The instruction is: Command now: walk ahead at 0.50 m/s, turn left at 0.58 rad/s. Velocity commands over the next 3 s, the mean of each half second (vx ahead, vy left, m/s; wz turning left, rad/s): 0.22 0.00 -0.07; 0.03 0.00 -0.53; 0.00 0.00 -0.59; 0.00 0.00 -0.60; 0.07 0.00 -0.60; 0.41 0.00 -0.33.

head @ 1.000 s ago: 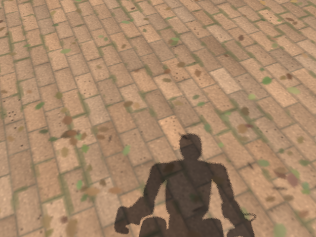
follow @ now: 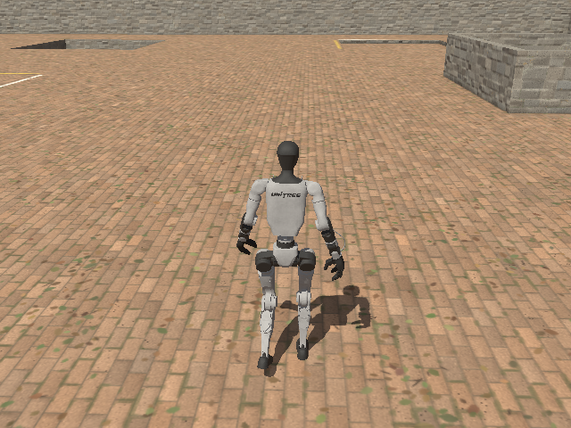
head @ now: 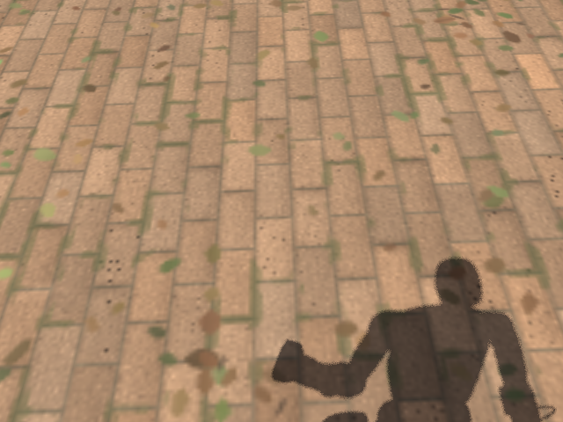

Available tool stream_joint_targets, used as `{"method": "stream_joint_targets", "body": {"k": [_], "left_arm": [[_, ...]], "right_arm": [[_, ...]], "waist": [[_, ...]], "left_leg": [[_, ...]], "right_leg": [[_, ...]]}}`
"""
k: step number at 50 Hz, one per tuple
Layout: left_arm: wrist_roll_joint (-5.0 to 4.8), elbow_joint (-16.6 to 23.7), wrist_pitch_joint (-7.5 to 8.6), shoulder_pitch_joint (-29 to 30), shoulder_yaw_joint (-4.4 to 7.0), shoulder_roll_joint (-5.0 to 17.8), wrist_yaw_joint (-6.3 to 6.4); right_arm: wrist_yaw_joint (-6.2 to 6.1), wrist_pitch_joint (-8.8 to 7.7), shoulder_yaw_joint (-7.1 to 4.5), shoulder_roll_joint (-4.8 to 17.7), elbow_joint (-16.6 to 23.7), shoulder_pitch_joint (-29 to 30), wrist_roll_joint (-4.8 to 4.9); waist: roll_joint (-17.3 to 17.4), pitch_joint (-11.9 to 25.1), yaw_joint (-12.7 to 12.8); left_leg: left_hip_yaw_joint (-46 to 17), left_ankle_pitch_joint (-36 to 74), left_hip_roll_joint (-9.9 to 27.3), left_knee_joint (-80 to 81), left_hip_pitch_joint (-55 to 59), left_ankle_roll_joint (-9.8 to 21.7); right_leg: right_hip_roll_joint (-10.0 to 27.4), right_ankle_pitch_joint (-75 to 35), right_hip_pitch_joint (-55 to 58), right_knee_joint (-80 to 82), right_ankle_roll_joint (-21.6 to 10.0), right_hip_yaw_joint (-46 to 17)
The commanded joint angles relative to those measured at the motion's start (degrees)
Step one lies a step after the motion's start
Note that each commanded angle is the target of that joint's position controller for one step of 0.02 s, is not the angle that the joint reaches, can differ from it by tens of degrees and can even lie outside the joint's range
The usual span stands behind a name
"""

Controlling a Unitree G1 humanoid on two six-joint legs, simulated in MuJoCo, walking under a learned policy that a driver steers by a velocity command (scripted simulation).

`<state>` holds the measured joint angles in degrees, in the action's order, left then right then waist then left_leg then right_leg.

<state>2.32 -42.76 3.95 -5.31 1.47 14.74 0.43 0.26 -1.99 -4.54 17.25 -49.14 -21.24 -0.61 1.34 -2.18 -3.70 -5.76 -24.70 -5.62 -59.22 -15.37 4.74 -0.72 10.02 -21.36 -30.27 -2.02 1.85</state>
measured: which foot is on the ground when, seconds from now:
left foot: up 0.00-0.32, down 0.34-0.76, up 0.78-1.00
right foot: down 0.00-0.34, up 0.36-0.74, down 0.76-1.00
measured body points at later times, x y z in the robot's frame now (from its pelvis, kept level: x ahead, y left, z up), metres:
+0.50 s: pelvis +0.15 +0.02 +0.01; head +0.18 +0.03 +0.45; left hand +0.21 +0.28 -0.14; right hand +0.28 -0.24 -0.10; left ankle +0.22 +0.10 -0.73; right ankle +0.09 -0.10 -0.66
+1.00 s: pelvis +0.13 -0.02 +0.01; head +0.15 -0.06 +0.46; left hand +0.35 +0.20 -0.09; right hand +0.12 -0.32 -0.12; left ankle +0.20 +0.11 -0.66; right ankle +0.12 -0.09 -0.73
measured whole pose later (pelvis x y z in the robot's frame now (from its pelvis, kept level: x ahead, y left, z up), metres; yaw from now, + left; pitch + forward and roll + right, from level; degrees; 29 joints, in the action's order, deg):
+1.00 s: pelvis +0.13 -0.02 +0.01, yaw -24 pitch +1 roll +2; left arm 0.3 -43.4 -2.6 -12.8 3.8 16.0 -0.1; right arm -0.9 3.1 -3.9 17.0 -45.6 -11.2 -1.3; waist 2.0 -2.8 0.0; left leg -1.0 -20.7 0.5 -57.1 -28.2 -2.5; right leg -4.5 10.8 -13.9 -24.3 -4.6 -4.2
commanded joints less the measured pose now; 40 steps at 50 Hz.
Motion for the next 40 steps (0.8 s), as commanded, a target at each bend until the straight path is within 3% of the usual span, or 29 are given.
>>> {"method": "stream_joint_targets", "body": {"k": [1,4,6,8,11,14,16,17,18,19,20,21,22,23,26,29,34,36,37,38,39,40], "left_arm": [[-0.33,0.7,0.32,-7.2,1.67,5.1,0.37],[-1.12,-2.3,2.44,-11.1,1.42,5.0,-0.48],[-1.47,-3.8,2.95,-11.7,1.42,5.6,-0.91],[-1.97,-4.7,2.31,-10.3,1.22,5.6,-1.08],[-2.04,-6.9,1.08,-13.4,1.42,6.5,-1.11],[-2.16,-8.1,-0.01,-14.9,2.25,8.5,-0.82],[-2.88,-7.7,-0.65,-13.5,2.56,8.6,-0.46],[-3.15,-6.8,-0.52,-14.3,2.18,6.8,-0.36],[-3.57,-5.2,-0.71,-18.2,1.25,2.3,0.01],[-3.23,-6.4,-2.46,-21.2,1.84,3.8,0.91],[-2.05,-7.1,-3.66,-20.1,2.87,6.6,0.93],[-1.36,-6.8,-4.39,-17.4,3.18,6.1,0.59],[-1.21,-6.5,-5.06,-16.1,3.33,5.3,0.28],[-0.97,-6.3,-5.79,-15.7,3.45,4.9,-0.01],[-1.12,-5.9,-7.18,-16.1,3.5,3.7,-0.49],[-1.13,-3.8,-8.14,-12.4,3.08,2.8,-1.33],[-1.53,-0.3,-8.34,-8.3,2.89,4.1,-2.49],[-1.56,0.0,-7.73,-9.9,2.88,4.0,-2.57],[-1.47,-0.5,-7.17,-11.6,3.09,4.8,-2.4],[-0.85,-0.3,-6.43,-12.1,3.81,8.2,-1.82],[-1.15,2.1,-6.19,-10.7,5.75,17.3,-1.46],[-0.5,0.6,-6.35,-14.5,6.27,16.5,-0.83]], "right_arm": [[1.1,0.31,-0.57,3.8,4.1,0.6,-1.32],[1.46,1.27,-0.01,1.5,4.1,0.2,-1.64],[1.3,1.22,0.43,0.6,4.1,1.3,-1.55],[1.34,1.17,1.24,0.0,5.0,4.8,-1.82],[1.08,0.88,2.59,-1.0,5.8,10.9,-1.19],[-0.1,0.29,2.57,0.9,5.8,11.9,-0.64],[-1.16,-0.68,2.2,2.3,4.4,7.9,-1.08],[-1.82,-1.39,1.4,5.7,3.9,5.1,-1.87],[-2.09,-1.33,0.45,10.1,4.7,2.5,-2.04],[-1.89,0.0,0.01,9.8,4.7,1.5,0.31],[-1.93,0.67,0.56,7.1,5.5,3.3,0.86],[-2.32,0.95,1.46,4.1,6.3,7.4,0.49],[-2.78,1.21,2.05,2.3,6.7,10.7,0.01],[-3.2,1.29,2.16,2.0,6.8,12.3,-0.25],[-3.29,1.09,1.88,2.2,6.5,12.3,-0.8],[-3.06,1.15,1.44,3.0,6.1,12.4,-1.02],[-1.97,2.12,0.1,6.2,5.6,11.4,-1.33],[-1.82,2.63,-0.47,7.5,5.6,12.1,-0.8],[-1.71,3.01,-0.65,7.3,5.1,10.9,-0.84],[-1.27,3.57,-0.43,5.1,4.8,8.3,-1.02],[-1.69,4.16,0.74,1.1,8.6,9.6,-0.66],[-2.32,4.98,0.34,3.7,9.2,15.1,-1.24]], "waist": [[-6.0,1.6,3.8],[-6.9,2.5,2.6],[-7.2,3.4,1.8],[-8.4,3.3,1.4],[-9.4,4.0,4.0],[-8.9,4.1,4.2],[-6.4,4.6,1.6],[-1.6,7.6,1.4],[9.2,13.6,2.4],[12.6,18.2,1.0],[6.4,14.1,1.6],[4.3,8.7,3.0],[4.7,5.1,4.5],[6.2,3.6,5.5],[5.6,4.8,6.1],[6.9,4.7,5.2],[7.6,5.6,3.6],[6.1,5.8,5.1],[3.3,5.5,5.7],[-7.7,3.4,5.5],[-21.6,-0.1,4.8],[-13.1,-0.7,8.4]], "left_leg": [[0.5,5.5,7.4,-6.4,-18.6,-1.0],[0.3,5.8,5.1,-4.5,-15.2,-2.5],[0.6,7.7,3.9,0.0,-15.4,-3.4],[4.6,11.5,5.0,8.8,-13.7,-4.4],[7.9,17.0,4.3,19.6,-7.5,-5.2],[6.9,17.6,3.8,25.7,-4.7,-4.1],[5.9,24.8,4.7,35.3,3.5,-2.6],[0.6,38.5,11.7,35.6,12.1,-1.2],[-10.2,63.1,26.8,31.9,23.1,4.0],[-15.8,65.0,32.1,33.2,22.5,11.2],[-13.2,55.0,30.0,36.3,18.0,12.1],[-9.5,45.5,26.8,39.0,12.6,10.5],[-5.7,39.8,24.2,41.5,7.7,8.6],[-2.5,36.7,22.4,42.9,4.5,7.6],[2.6,35.1,21.2,43.1,2.0,8.1],[4.8,26.4,21.6,43.6,1.7,7.9],[5.7,20.3,24.1,41.1,1.7,7.0],[7.6,18.9,23.9,37.1,0.2,4.4],[9.6,15.6,22.8,33.2,-2.7,1.2],[14.7,6.7,18.1,22.1,-8.0,-3.4],[16.5,-11.8,6.5,11.9,-22.1,-7.9],[7.1,-10.3,7.3,2.1,-20.0,-7.3]], "right_leg": [[17.1,4.0,16.2,18.3,-5.7,-19.3],[15.0,-30.7,14.3,15.9,-7.5,-11.1],[14.1,-41.5,15.1,15.0,-8.5,-7.4],[11.6,-44.5,14.3,14.8,-8.2,-4.3],[9.3,-45.7,13.5,12.9,-7.2,-3.5],[10.4,-41.7,15.5,8.6,-6.6,-7.6],[9.0,-31.9,13.1,2.9,-4.4,-9.7],[6.2,-21.3,8.6,-3.4,-2.5,-8.8],[0.0,9.4,-0.4,-15.7,-0.7,-4.0],[-4.3,30.0,-3.9,-27.5,-0.6,-1.6],[-2.3,28.8,-6.4,-34.5,-0.5,-3.3],[-0.5,24.7,-7.8,-35.9,0.0,-3.7],[0.8,21.3,-7.4,-34.8,0.9,-4.0],[1.4,18.5,-6.1,-34.1,1.9,-3.6],[0.7,15.3,-3.5,-33.1,3.4,-1.8],[1.9,13.2,-2.5,-25.0,3.2,-1.0],[1.4,14.1,3.2,-13.6,1.3,2.1],[0.4,10.1,8.6,-4.8,-0.3,3.3],[-0.1,6.6,12.8,1.7,-1.3,1.8],[6.9,6.9,14.2,13.5,-3.1,-10.5],[22.9,-2.9,13.0,18.6,-10.0,-34.3],[22.7,-8.0,8.9,17.2,-14.4,-31.1]]}}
